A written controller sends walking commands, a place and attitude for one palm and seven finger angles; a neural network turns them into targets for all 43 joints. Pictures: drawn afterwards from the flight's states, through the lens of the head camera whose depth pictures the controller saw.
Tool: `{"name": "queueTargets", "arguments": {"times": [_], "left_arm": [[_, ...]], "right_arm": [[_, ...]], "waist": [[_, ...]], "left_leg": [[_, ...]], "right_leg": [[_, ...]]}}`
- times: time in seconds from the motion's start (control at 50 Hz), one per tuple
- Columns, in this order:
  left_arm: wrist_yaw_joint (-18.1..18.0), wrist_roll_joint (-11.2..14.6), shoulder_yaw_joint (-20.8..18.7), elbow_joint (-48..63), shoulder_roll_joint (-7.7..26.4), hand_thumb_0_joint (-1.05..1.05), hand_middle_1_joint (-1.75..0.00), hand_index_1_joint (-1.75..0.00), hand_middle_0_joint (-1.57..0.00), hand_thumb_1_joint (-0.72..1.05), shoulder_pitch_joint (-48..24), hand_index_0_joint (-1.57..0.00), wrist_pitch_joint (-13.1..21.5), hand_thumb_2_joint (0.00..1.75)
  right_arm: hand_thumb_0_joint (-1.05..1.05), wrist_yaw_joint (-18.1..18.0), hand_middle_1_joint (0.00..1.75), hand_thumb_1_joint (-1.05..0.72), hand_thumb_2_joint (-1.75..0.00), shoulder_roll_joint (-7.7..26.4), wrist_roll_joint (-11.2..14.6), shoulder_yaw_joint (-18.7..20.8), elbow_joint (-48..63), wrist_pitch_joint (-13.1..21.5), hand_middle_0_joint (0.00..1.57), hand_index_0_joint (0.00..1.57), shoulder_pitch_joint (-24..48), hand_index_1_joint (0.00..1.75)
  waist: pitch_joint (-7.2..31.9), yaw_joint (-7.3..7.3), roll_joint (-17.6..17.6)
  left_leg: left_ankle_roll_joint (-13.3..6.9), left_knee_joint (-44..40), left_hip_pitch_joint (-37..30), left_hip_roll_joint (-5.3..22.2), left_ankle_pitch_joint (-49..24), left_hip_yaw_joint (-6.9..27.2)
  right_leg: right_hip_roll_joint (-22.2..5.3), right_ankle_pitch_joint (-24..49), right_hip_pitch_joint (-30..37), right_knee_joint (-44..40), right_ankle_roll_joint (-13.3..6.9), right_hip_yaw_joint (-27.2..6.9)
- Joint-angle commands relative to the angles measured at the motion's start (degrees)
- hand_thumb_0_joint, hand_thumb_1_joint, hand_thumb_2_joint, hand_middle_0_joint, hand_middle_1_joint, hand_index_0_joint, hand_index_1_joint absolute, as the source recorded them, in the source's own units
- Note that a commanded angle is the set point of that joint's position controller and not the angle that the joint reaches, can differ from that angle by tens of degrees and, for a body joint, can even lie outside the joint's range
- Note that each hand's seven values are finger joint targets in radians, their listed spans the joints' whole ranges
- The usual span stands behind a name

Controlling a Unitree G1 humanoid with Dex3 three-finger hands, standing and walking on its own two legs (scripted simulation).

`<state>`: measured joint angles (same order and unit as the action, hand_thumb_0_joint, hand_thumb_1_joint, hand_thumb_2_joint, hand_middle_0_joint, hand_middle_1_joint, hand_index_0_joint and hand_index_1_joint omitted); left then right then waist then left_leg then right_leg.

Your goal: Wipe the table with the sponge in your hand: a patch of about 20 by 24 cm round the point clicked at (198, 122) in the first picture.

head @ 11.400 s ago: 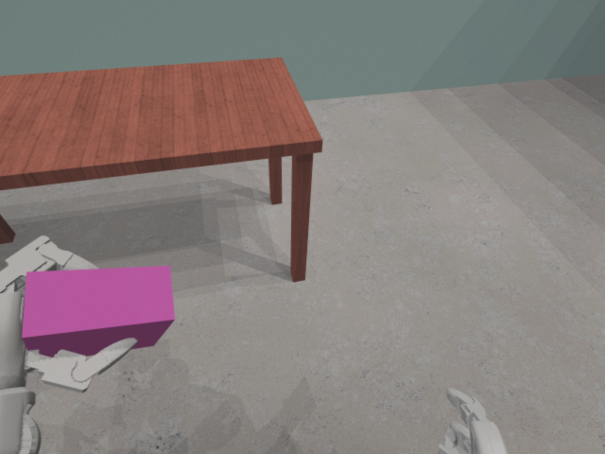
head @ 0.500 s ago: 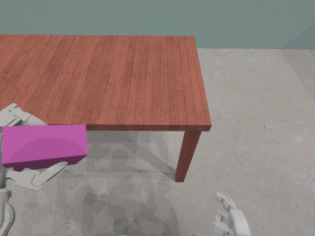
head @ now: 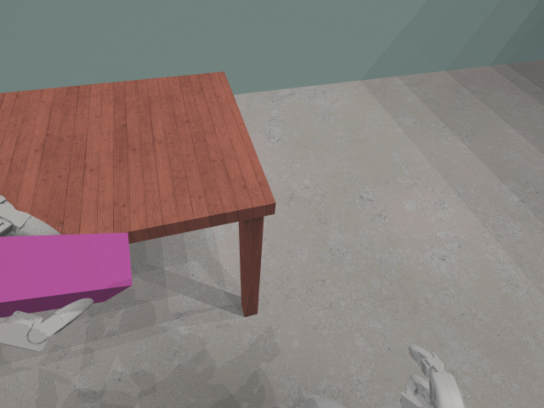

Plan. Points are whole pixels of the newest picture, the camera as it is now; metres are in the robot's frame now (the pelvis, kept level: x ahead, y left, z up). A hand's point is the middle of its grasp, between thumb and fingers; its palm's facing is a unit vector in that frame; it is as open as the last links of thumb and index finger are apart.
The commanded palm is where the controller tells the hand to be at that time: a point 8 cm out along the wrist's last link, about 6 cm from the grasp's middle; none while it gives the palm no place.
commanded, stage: take the last steps up to it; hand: left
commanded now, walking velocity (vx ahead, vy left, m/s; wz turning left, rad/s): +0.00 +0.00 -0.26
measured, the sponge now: (75, 274) +0.22 +0.23 +0.15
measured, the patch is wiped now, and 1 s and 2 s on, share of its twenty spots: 0.00 0.00 0.00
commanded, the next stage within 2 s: come to a stop and stand still in 1.32 s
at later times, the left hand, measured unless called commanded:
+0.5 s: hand (119, 293) +0.19 +0.17 +0.17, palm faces +0.33 -0.80 -0.50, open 9.7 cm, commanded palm +0.14 +0.22 +0.18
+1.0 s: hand (110, 256) +0.23 +0.19 +0.17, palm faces +0.38 -0.80 -0.46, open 9.7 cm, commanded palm +0.17 +0.25 +0.18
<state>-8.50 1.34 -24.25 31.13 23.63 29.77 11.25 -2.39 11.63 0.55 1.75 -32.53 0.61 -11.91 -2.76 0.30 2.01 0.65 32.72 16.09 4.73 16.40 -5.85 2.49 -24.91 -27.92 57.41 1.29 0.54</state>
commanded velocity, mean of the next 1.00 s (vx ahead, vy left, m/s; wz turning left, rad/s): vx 0.21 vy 0.14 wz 0.03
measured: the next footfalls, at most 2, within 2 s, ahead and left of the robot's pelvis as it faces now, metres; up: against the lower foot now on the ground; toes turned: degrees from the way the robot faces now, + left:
right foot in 0.18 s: +0.00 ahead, -0.14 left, +0.00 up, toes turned -7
left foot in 0.66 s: +0.04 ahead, +0.10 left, +0.00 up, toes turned +6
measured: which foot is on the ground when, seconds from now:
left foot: down 0.00-0.18, up 0.20-0.64, down 0.66-0.92, up 0.94-1.00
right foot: up 0.00-0.16, down 0.18-1.00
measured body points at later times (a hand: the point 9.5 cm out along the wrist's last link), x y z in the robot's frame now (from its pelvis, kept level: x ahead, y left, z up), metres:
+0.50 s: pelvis -0.03 -0.06 +0.01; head +0.00 -0.08 +0.46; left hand +0.17 +0.21 +0.20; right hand +0.09 -0.34 -0.09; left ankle -0.01 +0.08 -0.69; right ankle -0.04 -0.13 -0.73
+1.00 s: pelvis +0.02 -0.03 +0.00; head +0.04 -0.06 +0.44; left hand +0.20 +0.23 +0.20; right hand +0.17 -0.23 -0.13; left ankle -0.02 +0.09 -0.68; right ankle +0.01 -0.11 -0.73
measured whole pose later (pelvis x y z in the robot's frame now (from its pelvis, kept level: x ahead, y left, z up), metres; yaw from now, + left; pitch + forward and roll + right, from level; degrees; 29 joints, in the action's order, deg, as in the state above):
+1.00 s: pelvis +0.02 -0.03 +0.00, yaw +1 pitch -1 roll +2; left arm -7.6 1.1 -17.8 26.5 19.9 25.5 13.0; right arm -1.6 9.5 0.4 -1.0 -37.7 3.1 -11.4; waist -3.4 1.0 -2.7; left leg 0.7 57.8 23.6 0.8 24.4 -3.6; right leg -3.2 -20.8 -14.9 36.2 -3.3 9.2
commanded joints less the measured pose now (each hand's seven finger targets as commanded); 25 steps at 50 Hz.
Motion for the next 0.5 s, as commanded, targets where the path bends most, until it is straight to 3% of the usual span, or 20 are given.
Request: {"name": "queueTargets", "arguments": {"times": [0.0, 0.04, 0.08, 0.12, 0.14, 0.16, 0.18, 0.2, 0.22, 0.26, 0.28, 0.32, 0.36, 0.38, 0.46, 0.48], "left_arm": [[-0.55, -0.23, 1.95, 15.35, 4.69, 0.0, -1.6, -1.6, -1.2, 0.1, -10.96, -1.2, 2.99, 1.3], [-1.07, -0.1, 2.03, 14.91, 5.33, 0.0, -1.6, -1.6, -1.2, 0.1, -11.69, -1.2, 2.64, 1.3], [-1.64, -0.56, 0.14, 13.84, 7.35, 0.0, -1.6, -1.6, -1.2, 0.1, -13.0, -1.2, 2.39, 1.3], [-1.89, -0.31, -2.04, 11.58, 8.08, 0.0, -1.6, -1.6, -1.2, 0.1, -10.25, -1.2, 2.62, 1.3], [-1.99, -0.32, -2.89, 10.88, 8.84, 0.0, -1.6, -1.6, -1.2, 0.1, -9.58, -1.2, 2.72, 1.3], [-2.26, -0.1, -4.63, 10.29, 11.0, 0.0, -1.6, -1.6, -1.2, 0.1, -8.51, -1.2, 2.74, 1.3], [-2.33, 0.18, -6.31, 8.83, 12.25, 0.0, -1.6, -1.6, -1.2, 0.1, -6.58, -1.2, 2.58, 1.3], [-1.89, 1.14, -5.41, 8.02, 10.82, 0.0, -1.6, -1.6, -1.2, 0.1, -7.67, -1.2, 2.2, 1.3], [-1.61, 1.46, -6.47, 6.48, 10.91, 0.0, -1.6, -1.6, -1.2, 0.1, -4.93, -1.2, 2.31, 1.3], [-1.17, 1.52, -6.9, 5.09, 9.3, 0.0, -1.6, -1.6, -1.2, 0.1, 0.26, -1.2, 3.4, 1.3], [-0.94, 1.34, -6.76, 4.75, 8.98, 0.0, -1.6, -1.6, -1.2, 0.1, -0.21, -1.2, 3.93, 1.3], [-1.01, 0.85, -6.13, 2.88, 8.19, 0.0, -1.6, -1.6, -1.2, 0.1, 0.66, -1.2, 5.08, 1.3], [-1.14, 0.63, -4.78, 3.08, 7.47, 0.0, -1.6, -1.6, -1.2, 0.1, -0.24, -1.2, 5.37, 1.3], [-1.21, 0.58, -4.14, 3.52, 7.29, 0.0, -1.6, -1.6, -1.2, 0.1, -0.71, -1.2, 5.42, 1.3], [-1.74, 0.14, -2.83, 7.5, 7.97, 0.0, -1.6, -1.6, -1.2, 0.1, -3.41, -1.2, 5.35, 1.3], [-1.82, 0.02, -2.62, 9.97, 8.39, 0.0, -1.6, -1.6, -1.2, 0.1, -5.38, -1.2, 5.55, 1.3]], "right_arm": [[0.0, -0.17, 0.3, -0.9, -0.9, 7.67, 0.33, 1.69, 7.81, 5.7, 0.2, 0.2, 3.53, 0.3], [0.0, -0.21, 0.3, -0.9, -0.9, 7.59, -0.02, 1.21, 7.62, 7.05, 0.2, 0.2, 3.05, 0.3], [0.0, -0.48, 0.3, -0.9, -0.9, 7.86, -0.25, 1.12, 7.08, 7.87, 0.2, 0.2, 2.92, 0.3], [0.0, -0.32, 0.3, -0.9, -0.9, 6.64, 0.04, 0.66, 7.03, 7.91, 0.2, 0.2, 3.61, 0.3], [0.0, -0.22, 0.3, -0.9, -0.9, 5.75, 0.1, 0.55, 6.64, 7.5, 0.2, 0.2, 3.36, 0.3], [0.0, -0.32, 0.3, -0.9, -0.9, 4.35, -0.03, 0.12, 6.94, 6.75, 0.2, 0.2, 3.5, 0.3], [0.0, -0.37, 0.3, -0.9, -0.9, 3.84, -0.39, -0.67, 7.29, 6.41, 0.2, 0.2, 5.0, 0.3], [0.0, -0.17, 0.3, -0.9, -0.9, 5.02, 0.06, 0.31, 6.47, 5.99, 0.2, 0.2, 5.48, 0.3], [0.0, -0.17, 0.3, -0.9, -0.9, 5.37, 0.11, 0.4, 6.34, 5.53, 0.2, 0.2, 6.13, 0.3], [0.0, -0.2, 0.3, -0.9, -0.9, 4.04, -0.07, -0.7, 5.52, 4.29, 0.2, 0.2, 6.86, 0.3], [0.0, 0.0, 0.3, -0.9, -0.9, 4.31, 0.14, -0.7, 5.67, 3.55, 0.2, 0.2, 6.99, 0.3], [0.0, -0.37, 0.3, -0.9, -0.9, 4.53, -0.02, -0.27, 5.27, 3.19, 0.2, 0.2, 6.25, 0.3], [0.0, -0.51, 0.3, -0.9, -0.9, 5.1, -0.18, 0.51, 5.46, 3.53, 0.2, 0.2, 5.51, 0.3], [0.0, -0.58, 0.3, -0.9, -0.9, 5.4, -0.09, 0.81, 5.66, 3.7, 0.2, 0.2, 5.8, 0.3], [0.0, -0.67, 0.3, -0.9, -0.9, 6.33, -0.47, 1.9, 6.26, 4.54, 0.2, 0.2, 4.57, 0.3], [0.0, -0.71, 0.3, -0.9, -0.9, 6.44, -0.43, 2.03, 6.52, 4.76, 0.2, 0.2, 5.04, 0.3]], "waist": [[3.84, -0.62, -18.07], [3.84, -0.9, -18.24], [5.29, -0.76, -18.16], [8.24, 0.44, -13.58], [9.11, -0.27, -7.63], [9.82, -1.08, 3.89], [8.97, 0.2, 8.96], [7.91, 0.07, 10.8], [5.63, -0.22, 9.45], [5.97, -0.61, 4.86], [7.07, -0.64, 4.14], [8.47, -0.64, 5.18], [9.44, -0.34, 6.24], [9.12, -0.12, 4.83], [8.28, 0.83, 5.5], [8.25, 0.77, 4.31]], "left_leg": [[-5.86, -13.24, -0.91, 12.4, -14.54, 5.06], [-6.26, -13.47, -1.51, 13.32, -14.68, 7.29], [-5.25, -11.47, -0.56, 11.3, -9.14, 5.44], [-3.52, -4.73, 0.3, 8.41, -3.99, 2.89], [-1.99, 1.09, 0.95, 5.41, 1.1, 0.53], [-0.09, 9.58, 7.15, 0.49, 8.11, -1.1], [0.56, 18.74, 14.0, -3.24, 14.39, 0.67], [0.7, 26.59, 15.56, -2.13, 12.84, 4.39], [0.87, 30.02, 17.87, -1.33, 8.19, 6.74], [1.65, 29.48, 19.71, -0.7, 4.14, 7.0], [1.64, 26.07, 18.96, -0.23, 4.06, 6.32], [1.13, 19.59, 16.24, -0.83, 3.1, 4.22], [0.48, 14.35, 14.96, -1.6, 2.98, 2.46], [0.15, 12.24, 13.98, -1.57, 3.22, 1.91], [-0.99, 6.9, 10.74, -2.12, 4.0, 0.54], [-1.22, 5.44, 9.19, -1.93, 4.32, 0.95]], "right_leg": [[-3.16, 0.1, 2.22, -2.86, 1.53, 3.27], [-2.79, -2.21, 5.75, -10.86, 1.5, 4.45], [-1.87, -0.79, 11.19, -18.92, 1.12, 6.5], [-2.41, 7.45, 18.84, -31.49, 0.64, 6.98], [-6.19, 11.03, 19.99, -35.98, -1.12, 2.38], [-15.05, 16.01, 21.7, -38.8, -5.46, -11.45], [-21.51, 20.8, 22.81, -41.08, -10.09, -20.73], [-23.59, 13.22, 20.7, -43.73, -10.87, -23.36], [-22.65, 13.81, 19.76, -44.24, -10.62, -22.2], [-20.24, 28.38, 23.55, -41.01, -10.61, -14.37], [-20.21, 31.88, 24.77, -39.6, -10.16, -10.28], [-18.95, 35.55, 26.53, -38.9, -9.45, -7.45], [-19.35, 35.35, 28.64, -38.82, -9.53, -8.23], [-20.2, 33.8, 28.54, -39.14, -9.56, -8.54], [-21.71, 26.38, 27.02, -40.2, -10.22, -10.91], [-22.34, 24.54, 26.02, -40.03, -10.45, -11.39]]}}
